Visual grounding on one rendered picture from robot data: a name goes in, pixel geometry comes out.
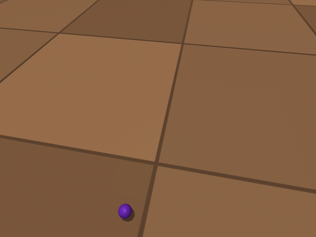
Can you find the ball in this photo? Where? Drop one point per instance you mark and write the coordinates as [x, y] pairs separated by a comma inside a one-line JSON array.
[[124, 211]]

